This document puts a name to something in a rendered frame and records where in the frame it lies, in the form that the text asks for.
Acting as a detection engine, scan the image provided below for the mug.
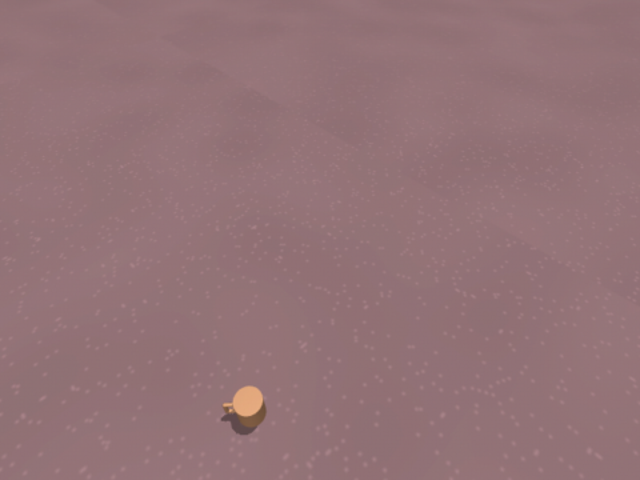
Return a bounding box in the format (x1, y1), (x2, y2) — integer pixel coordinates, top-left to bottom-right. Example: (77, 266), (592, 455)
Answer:
(222, 386), (266, 427)

